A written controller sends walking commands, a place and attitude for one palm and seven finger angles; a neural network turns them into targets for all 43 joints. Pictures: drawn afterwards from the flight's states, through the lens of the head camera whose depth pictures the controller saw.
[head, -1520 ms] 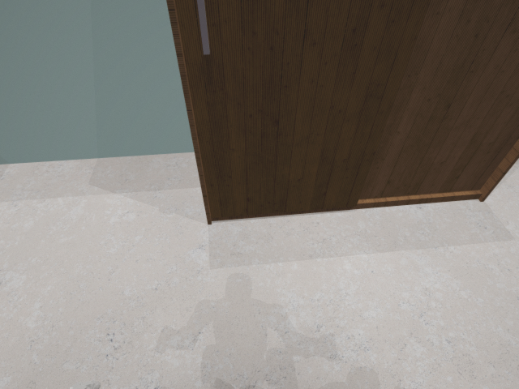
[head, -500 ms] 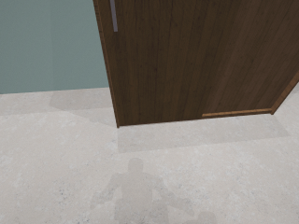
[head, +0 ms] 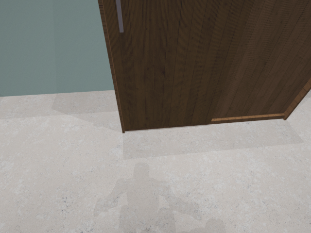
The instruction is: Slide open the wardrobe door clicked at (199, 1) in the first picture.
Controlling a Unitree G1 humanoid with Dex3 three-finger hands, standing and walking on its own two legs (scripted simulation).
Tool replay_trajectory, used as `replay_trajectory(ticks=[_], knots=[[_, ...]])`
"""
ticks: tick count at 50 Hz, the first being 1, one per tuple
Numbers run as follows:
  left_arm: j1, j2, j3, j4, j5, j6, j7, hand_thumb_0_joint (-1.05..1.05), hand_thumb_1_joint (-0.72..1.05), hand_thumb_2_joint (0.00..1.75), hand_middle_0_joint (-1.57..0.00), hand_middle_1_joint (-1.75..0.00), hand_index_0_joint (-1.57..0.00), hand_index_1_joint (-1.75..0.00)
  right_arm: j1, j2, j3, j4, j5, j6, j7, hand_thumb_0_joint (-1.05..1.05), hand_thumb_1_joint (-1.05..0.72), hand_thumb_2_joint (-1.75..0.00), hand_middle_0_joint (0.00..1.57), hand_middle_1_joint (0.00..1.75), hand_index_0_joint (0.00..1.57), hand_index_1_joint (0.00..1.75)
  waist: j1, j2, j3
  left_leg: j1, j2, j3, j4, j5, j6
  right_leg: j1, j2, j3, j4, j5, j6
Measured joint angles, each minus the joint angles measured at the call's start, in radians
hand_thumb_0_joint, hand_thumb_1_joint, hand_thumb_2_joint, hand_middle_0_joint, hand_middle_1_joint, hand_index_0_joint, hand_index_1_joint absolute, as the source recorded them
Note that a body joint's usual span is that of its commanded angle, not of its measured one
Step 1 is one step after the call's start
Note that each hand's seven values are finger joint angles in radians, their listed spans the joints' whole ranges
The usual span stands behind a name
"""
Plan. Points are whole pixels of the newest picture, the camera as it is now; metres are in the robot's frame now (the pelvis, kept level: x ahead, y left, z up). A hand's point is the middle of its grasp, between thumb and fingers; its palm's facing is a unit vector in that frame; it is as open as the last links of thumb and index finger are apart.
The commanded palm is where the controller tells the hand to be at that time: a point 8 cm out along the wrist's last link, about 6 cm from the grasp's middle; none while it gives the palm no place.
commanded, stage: walk to a spot facing it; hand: left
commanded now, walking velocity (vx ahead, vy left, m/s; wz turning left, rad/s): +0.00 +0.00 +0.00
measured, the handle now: (119, 9) +0.97 +0.23 +0.17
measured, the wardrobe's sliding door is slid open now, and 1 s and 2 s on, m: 0.00 0.00 0.00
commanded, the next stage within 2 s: turn to face it in 0.48 s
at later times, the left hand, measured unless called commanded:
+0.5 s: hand out of the picture +0.11 +0.16 -0.20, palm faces -0.10 -0.98 -0.18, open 7.4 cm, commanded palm none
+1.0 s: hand (104, 199) +0.27 +0.20 -0.21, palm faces +0.01 -0.99 -0.17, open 7.4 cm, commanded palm none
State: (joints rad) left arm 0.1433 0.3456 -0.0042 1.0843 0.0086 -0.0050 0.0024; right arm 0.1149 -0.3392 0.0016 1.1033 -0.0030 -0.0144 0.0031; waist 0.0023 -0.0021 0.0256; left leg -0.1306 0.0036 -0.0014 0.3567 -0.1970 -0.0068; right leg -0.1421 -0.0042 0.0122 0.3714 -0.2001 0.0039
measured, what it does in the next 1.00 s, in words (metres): walks ahead: right foot, then left foot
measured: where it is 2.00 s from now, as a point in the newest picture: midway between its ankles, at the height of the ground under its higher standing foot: (151, 225)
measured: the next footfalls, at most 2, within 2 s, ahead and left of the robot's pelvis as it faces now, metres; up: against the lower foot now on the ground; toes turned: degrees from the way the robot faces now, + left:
right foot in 0.48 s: +0.12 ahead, -0.12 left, +0.00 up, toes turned -12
left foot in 0.86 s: +0.38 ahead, +0.08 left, +0.00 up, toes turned +1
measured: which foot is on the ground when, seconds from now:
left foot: down 0.00-0.48, up 0.50-0.84, down 0.86-1.00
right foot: down 0.00-0.32, up 0.34-0.46, down 0.48-0.86, up 0.88-1.00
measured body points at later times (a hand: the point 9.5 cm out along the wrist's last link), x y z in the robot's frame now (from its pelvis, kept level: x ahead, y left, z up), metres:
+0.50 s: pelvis +0.10 -0.02 -0.03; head +0.11 -0.03 +0.42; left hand +0.11 +0.21 -0.18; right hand +0.00 -0.24 -0.19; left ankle +0.00 +0.12 -0.73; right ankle +0.09 -0.11 -0.75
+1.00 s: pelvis +0.23 +0.02 -0.03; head +0.25 +0.05 +0.42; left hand +0.27 +0.25 -0.19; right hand +0.29 -0.22 -0.16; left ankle +0.34 +0.08 -0.75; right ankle +0.15 -0.11 -0.67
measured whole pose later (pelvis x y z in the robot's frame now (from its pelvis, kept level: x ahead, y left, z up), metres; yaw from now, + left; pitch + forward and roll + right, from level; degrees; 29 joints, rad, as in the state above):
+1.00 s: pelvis +0.23 +0.02 -0.03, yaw -3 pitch -1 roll -1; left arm 0.26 0.18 0.06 1.02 0.02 0.02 0.03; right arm 0.19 -0.15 -0.03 0.99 -0.02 0.00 -0.01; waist 0.00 -0.04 0.07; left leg -0.42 -0.02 0.09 0.61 -0.17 0.09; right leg -0.38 -0.05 -0.05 1.17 -0.49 0.03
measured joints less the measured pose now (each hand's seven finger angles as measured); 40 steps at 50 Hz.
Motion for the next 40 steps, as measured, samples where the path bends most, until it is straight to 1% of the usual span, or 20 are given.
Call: replay_trajectory(ticks=[3, 6, 11, 14, 17, 19, 21, 22, 23, 24, 25, 27, 28, 29, 30, 32, 35, 37, 40], knots=[[0.001, -0.001, 0.000, 0.000, -0.001, 0.000, 0.002, 0.01, 0.90, 0.89, -0.21, -0.30, -0.21, -0.30, 0.000, 0.001, 0.001, 0.001, -0.001, 0.001, -0.001, 0.00, -0.90, -0.90, 0.20, 0.30, 0.21, 0.30, 0.001, 0.000, -0.001, 0.002, 0.000, -0.001, -0.002, 0.000, -0.001, 0.002, 0.000, -0.001, -0.003, 0.000, 0.000], [0.022, -0.016, 0.003, -0.002, 0.002, 0.010, 0.007, 0.01, 0.91, 0.89, -0.21, -0.29, -0.21, -0.30, 0.013, 0.015, 0.001, 0.000, -0.008, 0.009, -0.003, 0.00, -0.90, -0.90, 0.20, 0.30, 0.20, 0.30, 0.007, 0.001, -0.016, -0.008, 0.005, 0.009, 0.024, -0.020, -0.003, -0.009, 0.005, 0.008, 0.019, -0.014, 0.000], [0.113, -0.063, 0.012, -0.011, 0.009, 0.024, -0.010, 0.01, 0.91, 0.89, -0.20, -0.29, -0.20, -0.30, 0.080, 0.060, -0.002, -0.012, -0.015, 0.015, 0.004, 0.00, -0.90, -0.90, 0.20, 0.30, 0.20, 0.30, 0.015, 0.002, -0.047, -0.034, 0.021, 0.038, 0.122, -0.128, 0.003, -0.041, 0.023, 0.037, 0.097, -0.079, -0.012], [0.173, -0.098, 0.019, -0.012, 0.009, 0.020, -0.018, 0.01, 0.91, 0.89, -0.20, -0.29, -0.20, -0.30, 0.131, 0.087, -0.007, -0.015, -0.014, 0.004, 0.003, 0.00, -0.90, -0.90, 0.20, 0.30, 0.20, 0.30, 0.014, 0.003, -0.047, -0.044, 0.032, 0.052, 0.180, -0.151, 0.006, -0.057, 0.034, 0.052, 0.158, -0.125, -0.012], [0.225, -0.126, 0.027, -0.005, 0.009, 0.017, -0.021, 0.01, 0.91, 0.89, -0.20, -0.29, -0.20, -0.30, 0.181, 0.118, -0.012, -0.012, -0.011, -0.009, 0.000, 0.00, -0.90, -0.90, 0.20, 0.30, 0.20, 0.30, 0.012, -0.014, -0.045, -0.038, 0.033, 0.080, 0.227, -0.216, 0.004, -0.086, 0.036, 0.071, 0.251, -0.186, -0.021], [0.245, -0.145, 0.030, 0.004, 0.009, 0.018, -0.021, 0.01, 0.91, 0.89, -0.20, -0.29, -0.20, -0.30, 0.209, 0.136, -0.019, -0.009, -0.012, -0.024, -0.006, 0.00, -0.90, -0.90, 0.20, 0.30, 0.20, 0.30, 0.010, -0.020, -0.032, -0.010, 0.036, 0.108, 0.229, -0.243, 0.002, -0.128, 0.025, 0.034, 0.360, -0.228, -0.029], [0.242, -0.164, 0.033, 0.010, 0.008, 0.019, -0.023, 0.01, 0.91, 0.89, -0.20, -0.29, -0.20, -0.30, 0.237, 0.149, -0.024, -0.004, -0.014, -0.036, -0.013, 0.00, -0.90, -0.90, 0.20, 0.30, 0.20, 0.30, -0.002, -0.014, -0.012, 0.029, 0.046, 0.129, 0.214, -0.257, -0.004, -0.169, 0.010, -0.022, 0.421, -0.286, -0.031], [0.233, -0.172, 0.036, 0.009, 0.008, 0.018, -0.025, 0.01, 0.91, 0.89, -0.20, -0.29, -0.20, -0.30, 0.251, 0.154, -0.025, 0.000, -0.016, -0.038, -0.015, 0.00, -0.90, -0.90, 0.20, 0.30, 0.20, 0.30, -0.009, -0.007, -0.001, 0.046, 0.054, 0.134, 0.210, -0.266, -0.009, -0.180, 0.004, -0.050, 0.406, -0.287, -0.034], [0.223, -0.179, 0.039, 0.002, 0.009, 0.011, -0.028, 0.01, 0.91, 0.89, -0.20, -0.29, -0.20, -0.30, 0.267, 0.156, -0.025, 0.006, -0.016, -0.037, -0.017, 0.00, -0.90, -0.90, 0.20, 0.30, 0.20, 0.30, -0.013, 0.005, 0.011, 0.053, 0.066, 0.133, 0.224, -0.281, -0.015, -0.178, 0.004, -0.078, 0.353, -0.252, -0.038], [0.213, -0.180, 0.042, -0.010, 0.011, -0.003, -0.030, 0.01, 0.91, 0.89, -0.20, -0.29, -0.20, -0.30, 0.284, 0.161, -0.024, 0.015, -0.012, -0.035, -0.016, 0.00, -0.90, -0.90, 0.20, 0.30, 0.20, 0.30, -0.016, 0.010, 0.020, 0.037, 0.078, 0.132, 0.280, -0.298, -0.015, -0.166, 0.003, -0.094, 0.309, -0.174, -0.049], [0.202, -0.180, 0.047, -0.019, 0.011, -0.022, -0.026, 0.01, 0.91, 0.89, -0.20, -0.29, -0.20, -0.30, 0.295, 0.167, -0.023, 0.030, -0.007, -0.027, -0.014, 0.00, -0.90, -0.90, 0.20, 0.30, 0.20, 0.30, -0.015, 0.014, 0.027, -0.004, 0.088, 0.125, 0.391, -0.304, -0.009, -0.160, 0.005, -0.107, 0.319, -0.148, -0.055], [0.191, -0.186, 0.049, -0.034, 0.005, -0.051, -0.010, 0.01, 0.91, 0.89, -0.20, -0.29, -0.21, -0.30, 0.297, 0.176, -0.025, 0.060, -0.005, -0.005, -0.009, 0.00, -0.90, -0.90, 0.20, 0.30, 0.20, 0.30, 0.001, 0.017, 0.030, -0.110, 0.085, 0.092, 0.638, -0.309, -0.001, -0.128, 0.012, -0.118, 0.315, -0.176, -0.063], [0.191, -0.190, 0.048, -0.040, 0.006, -0.058, -0.003, 0.01, 0.91, 0.89, -0.20, -0.29, -0.21, -0.30, 0.288, 0.178, -0.029, 0.067, -0.006, 0.004, -0.009, 0.01, -0.90, -0.90, 0.20, 0.30, 0.20, 0.30, 0.010, 0.017, 0.028, -0.163, 0.081, 0.085, 0.727, -0.294, 0.000, -0.106, 0.016, -0.115, 0.290, -0.184, -0.064], [0.195, -0.195, 0.047, -0.042, 0.007, -0.062, 0.005, 0.01, 0.91, 0.89, -0.20, -0.29, -0.21, -0.30, 0.272, 0.178, -0.033, 0.067, -0.009, 0.010, -0.008, 0.01, -0.91, -0.90, 0.20, 0.30, 0.20, 0.30, 0.016, 0.016, 0.026, -0.213, 0.081, 0.084, 0.782, -0.272, -0.001, -0.083, 0.020, -0.110, 0.257, -0.181, -0.063], [0.201, -0.200, 0.045, -0.040, 0.009, -0.064, 0.012, 0.01, 0.91, 0.89, -0.20, -0.29, -0.20, -0.30, 0.254, 0.178, -0.037, 0.060, -0.011, 0.012, -0.007, 0.01, -0.91, -0.90, 0.20, 0.30, 0.20, 0.30, 0.018, 0.014, 0.022, -0.258, 0.082, 0.086, 0.804, -0.251, -0.005, -0.060, 0.022, -0.102, 0.220, -0.169, -0.058], [0.215, -0.211, 0.040, -0.027, 0.014, -0.062, 0.021, 0.01, 0.91, 0.89, -0.20, -0.29, -0.20, -0.30, 0.212, 0.179, -0.044, 0.031, -0.013, 0.011, -0.005, 0.01, -0.91, -0.90, 0.20, 0.30, 0.20, 0.30, 0.009, 0.010, 0.014, -0.333, 0.088, 0.092, 0.777, -0.209, -0.013, -0.016, 0.022, -0.089, 0.149, -0.144, -0.052], [0.227, -0.223, 0.030, -0.001, 0.015, -0.054, 0.025, 0.01, 0.91, 0.89, -0.20, -0.29, -0.20, -0.30, 0.149, 0.185, -0.050, -0.019, -0.009, 0.006, -0.001, 0.01, -0.91, -0.90, 0.20, 0.30, 0.20, 0.30, -0.010, 0.005, 0.009, -0.400, 0.094, 0.094, 0.646, -0.121, -0.018, 0.044, 0.016, -0.083, 0.068, -0.126, -0.040], [0.227, -0.229, 0.026, 0.011, 0.016, -0.049, 0.026, 0.01, 0.91, 0.89, -0.20, -0.29, -0.20, -0.30, 0.117, 0.178, -0.056, -0.040, -0.006, 0.003, -0.005, 0.01, -0.93, -0.90, 0.20, 0.30, 0.20, 0.30, -0.016, 0.005, 0.014, -0.409, 0.091, 0.097, 0.537, -0.067, -0.014, 0.083, 0.012, -0.089, 0.040, -0.132, -0.027], [0.221, -0.227, 0.028, 0.014, 0.016, -0.040, 0.030, 0.01, 0.91, 0.89, -0.21, -0.29, -0.21, -0.30, 0.087, 0.172, -0.053, -0.062, -0.002, -0.002, 0.001, 0.01, -0.94, -0.90, 0.20, 0.30, 0.20, 0.30, -0.011, 0.000, 0.027, -0.382, 0.075, 0.105, 0.399, -0.012, 0.000, 0.132, 0.003, -0.110, 0.045, -0.172, -0.005]])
